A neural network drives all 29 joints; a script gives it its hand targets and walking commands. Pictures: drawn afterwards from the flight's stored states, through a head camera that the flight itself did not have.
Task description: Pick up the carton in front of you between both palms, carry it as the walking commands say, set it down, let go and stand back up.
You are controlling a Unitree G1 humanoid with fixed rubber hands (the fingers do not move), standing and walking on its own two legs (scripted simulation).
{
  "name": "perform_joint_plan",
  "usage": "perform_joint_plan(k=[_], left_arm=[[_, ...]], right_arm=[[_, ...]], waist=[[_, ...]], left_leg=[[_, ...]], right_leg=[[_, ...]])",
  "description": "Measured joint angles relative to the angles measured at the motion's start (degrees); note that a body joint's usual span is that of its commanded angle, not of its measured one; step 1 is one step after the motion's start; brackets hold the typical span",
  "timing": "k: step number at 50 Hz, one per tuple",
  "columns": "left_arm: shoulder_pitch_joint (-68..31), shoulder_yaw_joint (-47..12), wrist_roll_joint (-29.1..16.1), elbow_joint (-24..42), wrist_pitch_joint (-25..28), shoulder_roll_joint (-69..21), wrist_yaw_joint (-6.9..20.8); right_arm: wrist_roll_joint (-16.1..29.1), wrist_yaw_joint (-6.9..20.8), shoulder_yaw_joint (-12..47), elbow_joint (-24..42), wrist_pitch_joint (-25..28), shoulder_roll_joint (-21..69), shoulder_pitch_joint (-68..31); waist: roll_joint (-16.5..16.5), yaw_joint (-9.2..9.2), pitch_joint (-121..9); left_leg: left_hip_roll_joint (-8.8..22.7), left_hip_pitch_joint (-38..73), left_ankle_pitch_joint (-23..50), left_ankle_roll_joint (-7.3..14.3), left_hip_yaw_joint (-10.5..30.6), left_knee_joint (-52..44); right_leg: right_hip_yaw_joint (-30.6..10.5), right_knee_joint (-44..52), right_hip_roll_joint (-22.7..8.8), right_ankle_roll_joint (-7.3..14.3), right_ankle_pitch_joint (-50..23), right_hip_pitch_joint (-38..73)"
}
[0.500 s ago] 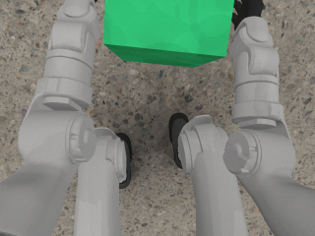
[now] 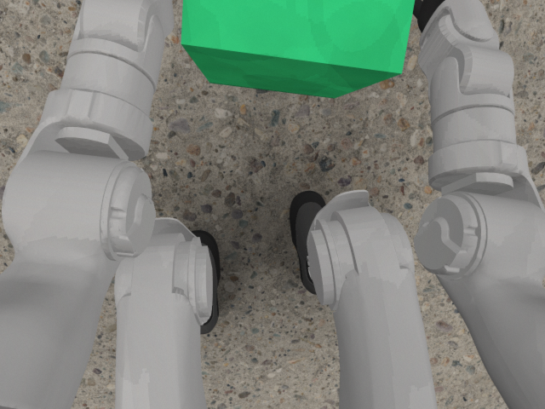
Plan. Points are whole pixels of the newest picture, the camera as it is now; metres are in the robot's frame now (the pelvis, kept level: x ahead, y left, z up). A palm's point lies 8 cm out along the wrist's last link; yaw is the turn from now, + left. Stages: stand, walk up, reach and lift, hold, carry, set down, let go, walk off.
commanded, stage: set down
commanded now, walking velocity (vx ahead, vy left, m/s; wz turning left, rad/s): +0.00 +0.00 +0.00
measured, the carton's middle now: out of the picture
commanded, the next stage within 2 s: none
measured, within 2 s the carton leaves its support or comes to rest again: rests again in 0.12 s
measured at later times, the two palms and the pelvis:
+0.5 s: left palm out of the picture +0.58 +0.05 -0.18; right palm (444, 4) +0.50 -0.26 -0.17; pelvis -0.01 +0.01 -0.01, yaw -1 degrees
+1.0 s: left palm out of the picture +0.59 +0.09 -0.20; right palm (440, 19) +0.49 -0.28 -0.21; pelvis +0.00 +0.00 -0.01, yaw -1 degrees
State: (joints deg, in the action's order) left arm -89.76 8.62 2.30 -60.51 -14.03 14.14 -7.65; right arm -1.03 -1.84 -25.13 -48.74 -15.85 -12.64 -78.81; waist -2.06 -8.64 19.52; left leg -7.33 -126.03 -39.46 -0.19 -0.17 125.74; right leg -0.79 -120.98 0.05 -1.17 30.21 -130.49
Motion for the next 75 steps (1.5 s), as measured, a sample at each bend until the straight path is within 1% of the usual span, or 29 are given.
perform_joint_plan(k=[5,7,11,13,15,18,21,23,26,29,31,36,40,42,44,46,48,51,52,54,56,59,61,63,64,66,69,73,75], left_arm=[[-1.2,-1.1,-1.3,-0.7,-0.2,1.1,0.9],[-2.4,-0.1,0.0,-1.6,-0.3,0.7,1.4],[-2.7,0.9,1.0,-1.2,-0.1,-0.1,2.8],[-2.6,0.9,1.0,-1.0,0.1,0.2,3.5],[-3.1,2.3,2.0,-2.0,0.6,0.1,4.5],[-3.4,2.4,3.4,-1.5,0.3,0.2,5.3],[-3.8,3.4,3.8,-1.9,0.9,0.0,5.9],[-4.3,3.9,4.4,-1.6,0.7,-0.1,6.1],[-4.6,5.3,5.8,-1.1,0.4,-0.5,7.0],[-4.8,5.6,6.6,-1.3,0.4,-0.4,7.8],[-4.5,5.6,7.5,-1.2,0.7,-0.7,8.0],[-3.9,6.2,7.3,-1.5,1.6,-0.8,7.9],[-3.0,2.2,5.8,-1.3,2.9,0.4,7.0],[-3.0,-0.3,3.9,-2.3,3.5,2.2,5.5],[-3.0,-4.3,0.2,-3.2,3.7,4.9,3.7],[-3.0,-7.8,-3.6,-4.6,4.1,7.1,2.8],[-3.0,-11.3,-8.0,-4.0,4.3,9.2,2.7],[-4.3,-14.6,-12.1,-2.6,4.7,11.5,2.8],[-4.9,-15.0,-13.5,-2.3,4.6,12.0,2.9],[-6.9,-15.4,-14.8,-4.1,4.4,13.3,3.1],[-7.3,-14.4,-14.6,-4.2,3.8,14.1,3.4],[-5.0,-14.5,-14.4,-0.6,3.5,15.0,3.4],[-3.6,-13.5,-13.7,0.6,2.2,14.1,3.4],[-2.5,-12.0,-11.3,-0.2,1.0,12.7,3.6],[-1.6,-10.7,-10.0,-0.3,0.7,12.1,3.7],[-0.6,-8.6,-9.6,-0.1,-0.1,11.4,3.5],[-1.4,-5.8,-8.5,-2.1,-0.5,10.5,3.9],[-1.8,-3.0,-5.6,-2.0,-0.5,9.4,4.1],[-2.5,-2.5,-4.5,-4.0,-1.0,9.7,4.2]], right_arm=[[-2.2,1.4,-1.4,-2.4,0.3,-0.4,-2.1],[-2.6,1.6,-1.7,-2.8,0.2,-1.1,-2.6],[-3.2,1.9,-2.4,-3.9,0.7,-1.9,-2.9],[-3.4,2.7,-3.5,-4.3,0.9,-1.9,-3.2],[-4.3,3.4,-4.4,-4.7,1.0,-1.9,-3.4],[-5.3,4.5,-5.7,-5.2,1.1,-2.1,-4.0],[-6.1,5.3,-6.2,-5.5,1.4,-2.4,-4.4],[-5.8,5.8,-6.5,-5.5,1.4,-2.8,-4.7],[-6.5,6.9,-7.8,-5.6,1.4,-3.0,-5.1],[-7.2,7.5,-9.4,-6.3,1.8,-2.8,-5.4],[-7.7,7.7,-9.9,-6.6,2.1,-2.9,-5.2],[-8.9,8.4,-10.7,-7.4,3.0,-2.6,-5.1],[-7.9,6.6,-9.6,-11.6,5.6,-3.2,-5.5],[-6.6,4.5,-8.6,-14.0,7.5,-3.8,-6.0],[-3.0,2.0,-6.5,-15.0,9.6,-4.6,-6.2],[0.6,0.7,-3.9,-16.6,10.9,-5.9,-6.0],[4.3,0.0,-1.4,-17.0,11.7,-6.7,-6.3],[8.3,-0.9,1.5,-18.5,12.2,-7.8,-7.7],[8.9,-1.3,2.2,-17.6,12.0,-7.8,-7.7],[9.8,-2.1,3.7,-15.8,11.6,-7.3,-7.8],[9.3,-2.7,3.5,-13.9,10.8,-6.4,-7.4],[9.1,-3.6,3.7,-9.3,9.5,-5.2,-5.2],[8.8,-3.8,4.0,-7.0,8.1,-5.2,-3.4],[9.3,-3.7,4.9,-5.0,6.6,-5.3,-1.5],[9.0,-3.5,4.7,-4.4,6.0,-5.1,-0.9],[8.4,-3.4,4.6,-4.1,5.1,-4.5,-0.3],[7.8,-3.6,5.4,-4.7,3.8,-4.0,-0.7],[6.7,-4.1,5.0,-2.4,2.9,-3.5,0.0],[6.6,-4.2,4.8,-2.4,2.0,-3.6,-0.4]], waist=[[0.4,-0.33,1.4],[0.5,0.12,2.2],[0.5,0.68,2.8],[0.7,0.58,3.1],[0.8,0.68,3.3],[0.8,0.54,3.7],[0.8,0.62,4.6],[0.9,0.73,5.5],[1.0,0.93,6.3],[1.4,0.83,6.5],[1.2,0.98,6.3],[1.1,0.71,6.3],[1.4,0.70,7.7],[1.8,0.44,9.1],[2.0,0.41,10.5],[1.9,0.80,10.5],[1.7,0.95,10.3],[0.9,1.08,10.1],[0.8,0.93,9.9],[1.0,0.35,9.6],[1.1,-0.18,8.2],[1.3,-0.86,5.2],[1.0,-0.83,3.4],[0.7,-0.40,1.2],[0.4,-0.28,-0.2],[0.1,-0.53,-2.3],[0.0,-1.00,-4.1],[-0.2,-0.54,-7.1],[-0.2,-0.18,-8.1]], left_leg=[[-0.5,-0.4,0.9,-0.3,0.5,0.9],[-0.4,-0.2,1.0,-0.3,0.7,1.2],[-0.4,-0.3,0.9,-0.3,1.1,1.6],[-0.4,-0.1,0.8,-0.2,1.0,1.8],[-0.4,-0.1,0.7,-0.1,1.0,2.1],[-0.6,-0.4,0.9,0.0,1.1,2.4],[-0.6,-0.1,1.1,0.3,0.9,2.6],[-0.5,0.3,1.1,0.6,0.7,2.8],[-0.4,0.5,1.1,0.9,0.6,3.1],[-0.3,0.7,0.8,1.1,0.4,3.5],[-0.3,0.6,0.7,1.3,0.3,3.8],[-0.3,0.5,0.4,1.6,0.1,4.1],[-0.3,1.2,0.1,1.4,0.1,4.2],[-0.3,1.8,0.1,1.2,0.1,4.0],[-0.4,2.3,-0.1,0.9,0.6,4.1],[-0.2,2.3,-0.5,0.5,0.9,4.2],[-0.2,2.2,-0.8,0.1,1.1,4.4],[-0.3,1.9,-0.9,-0.6,1.4,4.6],[-0.4,1.8,-0.9,-0.8,1.4,4.6],[-0.4,2.0,-0.9,-1.0,1.6,4.6],[-0.3,1.6,-0.9,-1.3,2.0,4.5],[0.2,1.4,-0.7,-1.6,2.1,3.5],[0.6,2.1,-0.5,-1.5,2.0,2.3],[1.3,3.0,-0.2,-1.1,1.8,0.4],[1.6,3.3,0.0,-1.0,1.7,-0.7],[2.0,4.1,0.7,-0.7,1.4,-3.3],[2.4,5.8,1.9,-0.4,0.9,-7.3],[2.9,7.4,3.0,-0.2,0.4,-11.8],[3.1,8.6,3.3,-0.1,0.3,-13.7]], right_leg=[[0.5,-0.5,-0.5,0.2,-0.7,0.1],[0.8,-0.7,-0.4,0.2,-0.8,0.4],[1.2,-0.7,-0.4,0.2,-0.8,0.5],[1.1,-1.0,-0.4,0.1,-0.7,0.7],[1.1,-1.1,-0.4,0.1,-0.7,0.7],[1.2,-1.3,-0.6,-0.1,-0.7,0.8],[1.1,-1.4,-0.5,-0.3,-0.8,1.2],[1.0,-1.4,-0.4,-0.6,-0.9,1.7],[0.9,-1.5,-0.3,-0.9,-0.9,2.1],[0.7,-1.8,-0.2,-1.1,-0.7,2.2],[0.7,-2.0,-0.2,-1.3,-0.5,2.2],[0.5,-2.4,-0.2,-1.6,-0.2,2.2],[0.4,-2.5,-0.2,-1.8,0.1,2.8],[0.5,-2.4,-0.3,-1.6,0.1,3.3],[0.9,-2.4,-0.4,-1.2,0.2,3.8],[1.4,-2.6,-0.6,-0.7,0.3,3.5],[1.8,-2.9,-0.9,-0.1,0.5,3.1],[2.4,-3.4,-1.5,1.0,0.6,2.7],[2.4,-3.5,-1.7,1.3,0.6,2.6],[2.6,-3.7,-1.7,1.6,0.6,2.4],[2.9,-3.5,-1.7,1.9,0.4,2.0],[3.0,-2.4,-1.2,2.1,-0.3,1.5],[2.9,-1.2,-0.8,2.1,-0.6,2.1],[2.6,0.8,-0.1,1.8,-1.2,2.8],[2.4,1.9,0.2,1.6,-1.5,3.0],[1.9,4.3,0.7,1.4,-2.1,3.7],[1.2,8.1,1.2,1.1,-3.1,5.3],[0.4,12.2,1.7,0.9,-4.1,6.8],[0.2,14.0,1.9,0.9,-4.4,7.9]])
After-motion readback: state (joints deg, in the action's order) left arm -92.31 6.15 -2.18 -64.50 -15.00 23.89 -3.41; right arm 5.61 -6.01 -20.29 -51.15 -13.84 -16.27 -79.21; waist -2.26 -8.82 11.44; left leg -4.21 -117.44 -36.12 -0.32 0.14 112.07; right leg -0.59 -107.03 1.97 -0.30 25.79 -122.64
